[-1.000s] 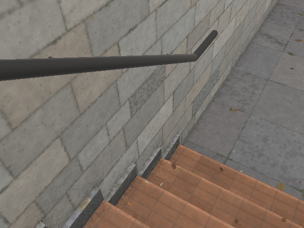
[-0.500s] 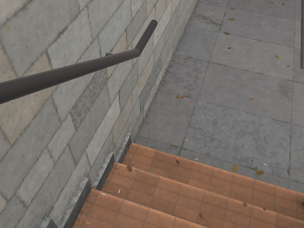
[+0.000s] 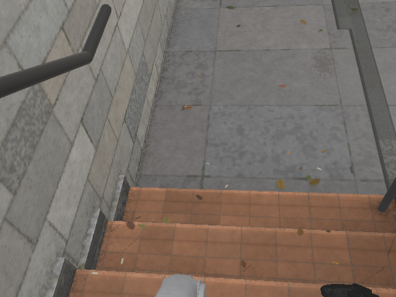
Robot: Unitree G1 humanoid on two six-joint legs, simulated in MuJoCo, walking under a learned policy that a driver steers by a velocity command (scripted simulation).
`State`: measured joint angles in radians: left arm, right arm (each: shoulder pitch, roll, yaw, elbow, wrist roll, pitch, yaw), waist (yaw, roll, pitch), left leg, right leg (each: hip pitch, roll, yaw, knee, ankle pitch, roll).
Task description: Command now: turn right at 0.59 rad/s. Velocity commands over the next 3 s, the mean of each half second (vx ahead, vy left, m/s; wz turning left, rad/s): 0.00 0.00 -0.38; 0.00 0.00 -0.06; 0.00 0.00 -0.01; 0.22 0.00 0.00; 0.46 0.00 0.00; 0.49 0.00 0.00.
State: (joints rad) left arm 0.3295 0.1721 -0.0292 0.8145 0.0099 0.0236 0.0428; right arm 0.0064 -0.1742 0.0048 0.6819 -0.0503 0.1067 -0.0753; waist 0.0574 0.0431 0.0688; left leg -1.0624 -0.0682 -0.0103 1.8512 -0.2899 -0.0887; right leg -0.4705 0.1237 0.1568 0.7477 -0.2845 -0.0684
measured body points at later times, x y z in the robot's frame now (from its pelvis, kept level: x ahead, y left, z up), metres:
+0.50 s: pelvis +0.03 +0.08 +0.01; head +0.03 +0.11 +0.46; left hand +0.21 +0.32 -0.10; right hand +0.11 -0.18 -0.07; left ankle +0.06 +0.16 -0.72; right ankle +0.09 -0.08 -0.67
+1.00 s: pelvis +0.10 +0.07 +0.01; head +0.10 +0.07 +0.46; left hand +0.23 +0.27 -0.13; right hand +0.08 -0.16 -0.13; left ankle +0.06 +0.16 -0.72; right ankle +0.08 -0.04 -0.72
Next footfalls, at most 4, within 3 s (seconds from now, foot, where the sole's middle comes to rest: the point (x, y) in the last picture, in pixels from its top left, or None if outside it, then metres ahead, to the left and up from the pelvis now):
0.42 left None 0.10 0.15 -0.75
0.94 right None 0.12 -0.05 -0.75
2.32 right None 0.43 -0.06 -0.94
2.80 left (225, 249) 0.73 0.06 -1.12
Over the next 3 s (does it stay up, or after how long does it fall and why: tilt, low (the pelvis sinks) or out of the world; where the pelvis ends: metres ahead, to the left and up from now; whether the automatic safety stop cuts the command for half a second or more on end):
stays up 0.68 0.02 -0.36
